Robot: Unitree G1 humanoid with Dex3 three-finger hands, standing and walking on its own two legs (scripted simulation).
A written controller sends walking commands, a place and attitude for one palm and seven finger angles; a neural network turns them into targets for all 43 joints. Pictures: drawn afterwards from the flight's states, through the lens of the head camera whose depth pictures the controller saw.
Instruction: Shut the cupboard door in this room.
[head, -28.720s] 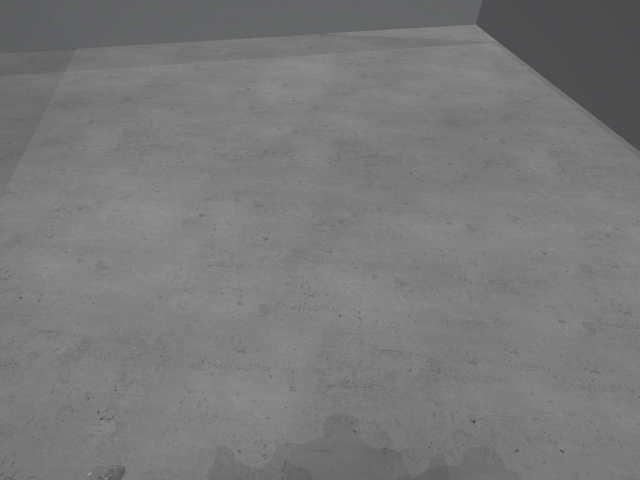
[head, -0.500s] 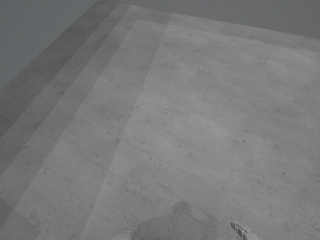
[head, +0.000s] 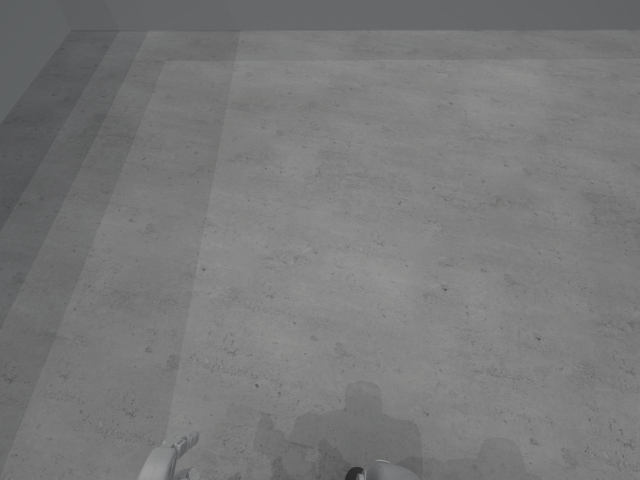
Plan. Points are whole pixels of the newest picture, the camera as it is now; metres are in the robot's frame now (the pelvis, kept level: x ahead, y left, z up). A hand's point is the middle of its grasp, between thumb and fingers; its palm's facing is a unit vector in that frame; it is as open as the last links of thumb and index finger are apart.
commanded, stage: walk around to get in front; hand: left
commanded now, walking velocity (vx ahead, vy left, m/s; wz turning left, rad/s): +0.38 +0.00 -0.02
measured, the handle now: out of the picture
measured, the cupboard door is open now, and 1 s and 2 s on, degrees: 71 71 71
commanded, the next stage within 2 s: walk to a spot facing it in 1.08 s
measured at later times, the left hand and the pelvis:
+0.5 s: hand out of the picture +0.14 +0.20 -0.18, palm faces +0.12 -0.98 -0.14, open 7.4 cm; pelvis +0.21 +0.04 +0.00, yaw +2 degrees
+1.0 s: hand (234, 240) +0.56 +0.17 -0.15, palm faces -0.13 -0.97 -0.23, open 7.4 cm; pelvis +0.42 +0.00 +0.00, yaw -6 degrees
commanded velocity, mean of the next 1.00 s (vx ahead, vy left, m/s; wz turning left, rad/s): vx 0.38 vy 0.00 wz -0.09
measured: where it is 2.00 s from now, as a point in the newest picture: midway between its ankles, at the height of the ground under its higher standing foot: (326, 321)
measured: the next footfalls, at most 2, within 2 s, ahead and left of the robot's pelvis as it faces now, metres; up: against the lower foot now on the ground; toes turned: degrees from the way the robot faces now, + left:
left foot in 0.48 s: +0.34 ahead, +0.15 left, +0.00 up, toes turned +11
right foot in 0.98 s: +0.52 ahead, -0.12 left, +0.00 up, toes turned -15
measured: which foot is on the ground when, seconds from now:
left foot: up 0.00-0.46, down 0.48-0.98, up 1.00-1.00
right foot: down 0.00-0.48, up 0.50-0.96, down 0.98-1.00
